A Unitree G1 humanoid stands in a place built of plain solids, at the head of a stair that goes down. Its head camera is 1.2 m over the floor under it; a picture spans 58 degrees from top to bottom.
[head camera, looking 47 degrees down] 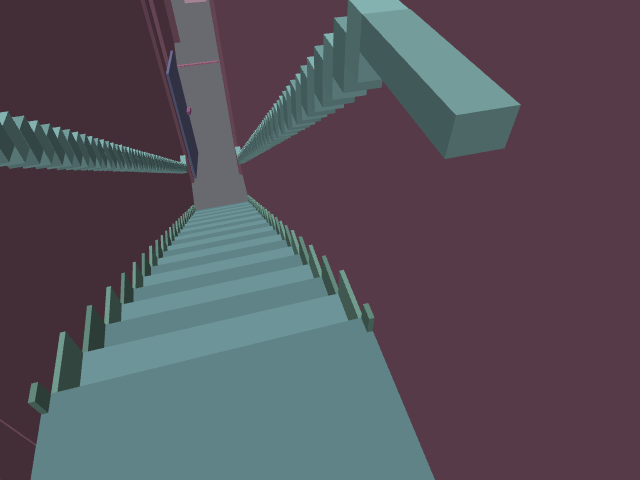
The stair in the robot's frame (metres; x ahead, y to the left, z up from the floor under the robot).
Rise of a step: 0.18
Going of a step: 0.23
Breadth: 0.98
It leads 16 degrees to the left of straight ahead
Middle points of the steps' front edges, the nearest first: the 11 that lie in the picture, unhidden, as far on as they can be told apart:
0.65 0.32 0.00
0.87 0.38 -0.18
1.10 0.44 -0.35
1.32 0.51 -0.53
1.55 0.57 -0.71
1.77 0.63 -0.89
1.99 0.70 -1.07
2.22 0.76 -1.24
2.44 0.82 -1.42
2.67 0.89 -1.60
2.89 0.95 -1.78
